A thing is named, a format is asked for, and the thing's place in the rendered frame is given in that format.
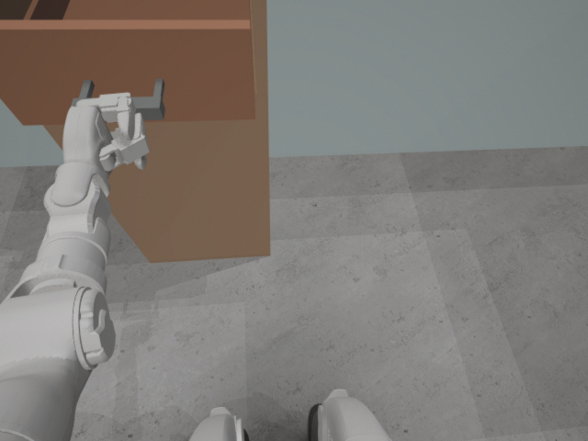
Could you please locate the left robot thigh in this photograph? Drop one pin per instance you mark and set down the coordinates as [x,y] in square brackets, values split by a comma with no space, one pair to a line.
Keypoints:
[220,427]

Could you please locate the drawer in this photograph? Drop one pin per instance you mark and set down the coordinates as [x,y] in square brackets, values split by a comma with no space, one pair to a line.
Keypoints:
[201,48]

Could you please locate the cabinet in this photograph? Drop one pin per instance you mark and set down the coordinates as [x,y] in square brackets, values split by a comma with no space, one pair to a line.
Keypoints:
[204,192]

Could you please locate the left robot forearm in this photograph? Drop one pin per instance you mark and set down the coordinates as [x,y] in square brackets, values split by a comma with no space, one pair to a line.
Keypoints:
[75,247]

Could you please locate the left robot shin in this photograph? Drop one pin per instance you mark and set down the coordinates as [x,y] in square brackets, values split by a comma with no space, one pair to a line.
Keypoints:
[219,410]

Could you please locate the handle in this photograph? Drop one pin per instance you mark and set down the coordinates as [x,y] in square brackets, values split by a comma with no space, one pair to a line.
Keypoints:
[150,107]

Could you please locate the left robot upper arm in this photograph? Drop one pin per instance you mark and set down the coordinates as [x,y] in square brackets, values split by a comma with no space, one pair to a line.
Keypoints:
[49,344]

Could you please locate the left robot hand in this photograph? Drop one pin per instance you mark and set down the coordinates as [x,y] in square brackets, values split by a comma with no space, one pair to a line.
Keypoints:
[87,139]

